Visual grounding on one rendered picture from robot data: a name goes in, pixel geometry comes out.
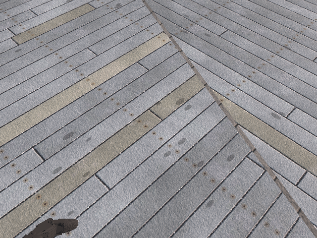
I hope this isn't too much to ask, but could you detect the left robot hand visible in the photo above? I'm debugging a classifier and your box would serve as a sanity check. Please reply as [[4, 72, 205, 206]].
[[23, 218, 78, 238]]

